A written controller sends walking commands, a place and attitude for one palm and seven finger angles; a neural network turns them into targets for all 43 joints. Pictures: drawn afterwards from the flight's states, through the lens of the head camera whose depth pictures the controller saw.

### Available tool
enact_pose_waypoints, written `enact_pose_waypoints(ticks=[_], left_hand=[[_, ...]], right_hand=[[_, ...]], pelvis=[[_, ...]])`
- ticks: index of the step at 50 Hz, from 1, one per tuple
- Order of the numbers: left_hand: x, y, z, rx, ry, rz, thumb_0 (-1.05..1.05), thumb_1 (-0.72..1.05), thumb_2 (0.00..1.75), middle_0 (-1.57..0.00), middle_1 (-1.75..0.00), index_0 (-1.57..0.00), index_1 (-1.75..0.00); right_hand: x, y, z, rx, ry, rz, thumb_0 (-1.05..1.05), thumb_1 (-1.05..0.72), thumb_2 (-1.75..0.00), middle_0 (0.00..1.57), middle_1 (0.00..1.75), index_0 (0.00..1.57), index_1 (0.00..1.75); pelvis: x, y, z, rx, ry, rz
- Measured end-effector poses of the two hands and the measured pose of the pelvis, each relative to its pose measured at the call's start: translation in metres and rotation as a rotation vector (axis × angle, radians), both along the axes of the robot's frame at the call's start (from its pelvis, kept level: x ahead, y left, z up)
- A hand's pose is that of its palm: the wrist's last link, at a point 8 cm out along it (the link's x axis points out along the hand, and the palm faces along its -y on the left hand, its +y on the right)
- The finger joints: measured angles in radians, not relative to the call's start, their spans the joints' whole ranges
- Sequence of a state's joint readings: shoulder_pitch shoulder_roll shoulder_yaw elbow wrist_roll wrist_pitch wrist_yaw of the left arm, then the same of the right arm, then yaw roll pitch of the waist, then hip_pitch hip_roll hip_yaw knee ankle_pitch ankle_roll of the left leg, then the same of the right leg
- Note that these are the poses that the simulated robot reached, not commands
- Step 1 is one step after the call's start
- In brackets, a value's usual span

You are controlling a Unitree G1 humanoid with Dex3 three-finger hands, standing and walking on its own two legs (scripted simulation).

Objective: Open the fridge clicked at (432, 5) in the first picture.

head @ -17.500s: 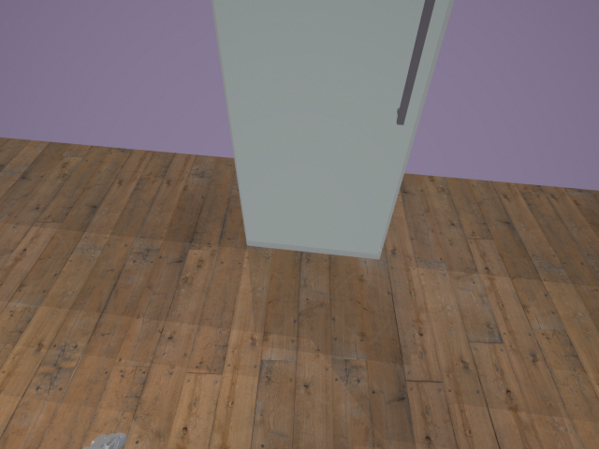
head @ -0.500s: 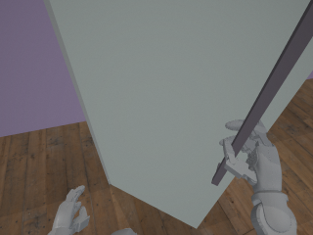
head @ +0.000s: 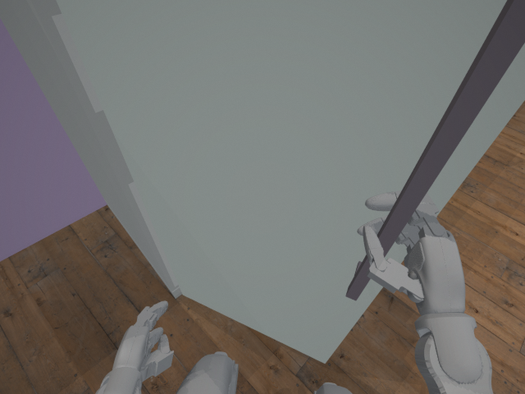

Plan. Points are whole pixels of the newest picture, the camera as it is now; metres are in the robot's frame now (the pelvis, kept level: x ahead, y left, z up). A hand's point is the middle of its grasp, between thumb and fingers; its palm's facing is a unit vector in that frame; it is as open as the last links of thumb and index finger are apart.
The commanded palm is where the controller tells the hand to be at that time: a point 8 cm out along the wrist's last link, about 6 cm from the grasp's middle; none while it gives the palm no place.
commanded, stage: walk backward, drawing the door open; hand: right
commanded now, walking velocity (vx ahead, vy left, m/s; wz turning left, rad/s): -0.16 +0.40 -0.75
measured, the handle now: (408, 191) +0.30 -0.12 +0.21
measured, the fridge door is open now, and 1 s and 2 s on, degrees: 66 76 72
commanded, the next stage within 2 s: stop walking and hold the door back in 0.08 s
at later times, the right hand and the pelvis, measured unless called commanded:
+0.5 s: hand (313, 337) +0.16 -0.03 +0.15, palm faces +0.27 +0.93 -0.27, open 5.8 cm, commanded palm +0.17 -0.10 +0.14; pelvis -0.11 +0.17 +0.02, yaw -18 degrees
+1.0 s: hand (331, 300) +0.20 -0.04 +0.16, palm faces +0.41 +0.88 -0.24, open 5.5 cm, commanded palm +0.15 -0.11 +0.14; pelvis -0.20 +0.22 +0.03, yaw -16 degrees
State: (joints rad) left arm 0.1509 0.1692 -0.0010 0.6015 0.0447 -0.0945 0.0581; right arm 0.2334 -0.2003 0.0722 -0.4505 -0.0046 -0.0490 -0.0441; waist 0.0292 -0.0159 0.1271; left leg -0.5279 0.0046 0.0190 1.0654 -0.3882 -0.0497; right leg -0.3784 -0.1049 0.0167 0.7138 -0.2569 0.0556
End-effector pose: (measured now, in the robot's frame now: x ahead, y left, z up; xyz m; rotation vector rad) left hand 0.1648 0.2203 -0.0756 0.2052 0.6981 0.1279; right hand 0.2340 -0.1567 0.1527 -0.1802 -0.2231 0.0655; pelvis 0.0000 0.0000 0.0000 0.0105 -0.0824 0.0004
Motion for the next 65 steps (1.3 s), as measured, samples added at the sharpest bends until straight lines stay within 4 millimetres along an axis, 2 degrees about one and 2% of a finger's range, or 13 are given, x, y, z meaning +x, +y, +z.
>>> enact_pose_waypoints(ticks=[7,13,17,24,28,30,33,36,43,48,53,58,65], left_hand=[[-0.004,0.048,-0.010,-0.037,0.033,-0.107,0.01,0.90,0.90,-0.20,-0.30,-0.21,-0.30],[-0.009,0.081,0.006,0.014,0.014,-0.184,0.01,0.91,0.90,-0.20,-0.30,-0.20,-0.30],[-0.014,0.094,0.014,0.063,0.013,-0.259,0.01,0.91,0.90,-0.20,-0.30,-0.20,-0.30],[-0.040,0.107,0.024,-0.002,-0.004,-0.296,0.01,0.91,0.90,-0.20,-0.30,-0.20,-0.30],[-0.063,0.118,0.008,-0.042,0.065,-0.328,0.01,0.90,0.90,-0.20,-0.30,-0.20,-0.30],[-0.073,0.127,-0.008,-0.047,0.103,-0.351,0.01,0.90,0.90,-0.20,-0.30,-0.20,-0.30],[-0.089,0.151,-0.030,-0.036,0.162,-0.342,0.01,0.90,0.90,-0.21,-0.30,-0.21,-0.30],[-0.112,0.182,-0.037,-0.034,0.208,-0.266,0.01,0.90,0.90,-0.21,-0.30,-0.21,-0.30],[-0.178,0.259,-0.034,0.033,0.291,-0.112,0.01,0.91,0.90,-0.20,-0.30,-0.20,-0.30],[-0.220,0.290,-0.025,0.098,0.321,-0.034,0.01,0.91,0.90,-0.20,-0.30,-0.20,-0.30],[-0.253,0.288,-0.014,0.143,0.303,0.006,0.01,0.91,0.90,-0.20,-0.30,-0.20,-0.30],[-0.282,0.264,-0.012,0.156,0.257,0.036,0.01,0.91,0.90,-0.20,-0.30,-0.20,-0.30],[-0.312,0.214,-0.018,0.051,0.395,-0.004,0.01,0.91,0.90,-0.20,-0.30,-0.20,-0.30]], right_hand=[[-0.056,0.036,0.004,-0.023,0.048,-0.193,-0.02,-0.66,-0.78,0.45,1.40,0.29,1.35],[-0.094,0.065,0.005,0.005,0.061,-0.236,-0.02,-0.66,-0.78,0.44,1.38,0.31,1.35],[-0.107,0.078,0.003,0.031,0.046,-0.259,-0.02,-0.63,-0.79,0.44,1.39,0.36,1.36],[-0.108,0.085,0.009,-0.052,0.114,-0.338,-0.05,-0.61,-0.81,0.47,1.40,0.42,1.38],[-0.102,0.085,0.016,-0.089,0.188,-0.414,-0.06,-0.61,-0.82,0.47,1.40,0.43,1.39],[-0.098,0.084,0.016,-0.086,0.194,-0.461,-0.05,-0.62,-0.83,0.47,1.40,0.44,1.39],[-0.096,0.084,0.015,-0.049,0.197,-0.519,-0.04,-0.64,-0.82,0.47,1.40,0.44,1.40],[-0.094,0.084,0.016,-0.046,0.229,-0.545,-0.05,-0.65,-0.81,0.46,1.40,0.43,1.40],[-0.084,0.078,0.021,-0.056,0.284,-0.560,-0.04,-0.66,-0.81,0.46,1.40,0.44,1.40],[-0.080,0.075,0.020,-0.017,0.281,-0.551,-0.02,-0.68,-0.82,0.46,1.40,0.44,1.40],[-0.078,0.072,0.019,0.020,0.246,-0.504,0.02,-0.69,-0.82,0.45,1.40,0.43,1.40],[-0.078,0.069,0.016,0.053,0.194,-0.420,0.04,-0.70,-0.81,0.45,1.40,0.41,1.40],[-0.079,0.069,0.019,0.030,0.261,-0.376,0.02,-0.70,-0.80,0.45,1.40,0.42,1.40]], pelvis=[[-0.031,0.068,0.004,-0.025,0.019,-0.123],[-0.054,0.109,0.013,-0.045,0.033,-0.233],[-0.074,0.129,0.013,-0.028,0.052,-0.267],[-0.111,0.162,0.022,-0.013,0.005,-0.311],[-0.122,0.186,0.023,-0.003,-0.008,-0.349],[-0.126,0.202,0.014,-0.028,0.002,-0.373],[-0.143,0.219,0.006,-0.052,-0.002,-0.368],[-0.154,0.226,0.014,-0.077,0.006,-0.353],[-0.174,0.234,0.028,-0.131,0.024,-0.337],[-0.192,0.229,0.030,-0.135,0.029,-0.307],[-0.213,0.216,0.026,-0.120,0.024,-0.258],[-0.235,0.198,0.012,-0.045,0.003,-0.176],[-0.227,0.200,0.023,0.015,0.030,-0.168]])
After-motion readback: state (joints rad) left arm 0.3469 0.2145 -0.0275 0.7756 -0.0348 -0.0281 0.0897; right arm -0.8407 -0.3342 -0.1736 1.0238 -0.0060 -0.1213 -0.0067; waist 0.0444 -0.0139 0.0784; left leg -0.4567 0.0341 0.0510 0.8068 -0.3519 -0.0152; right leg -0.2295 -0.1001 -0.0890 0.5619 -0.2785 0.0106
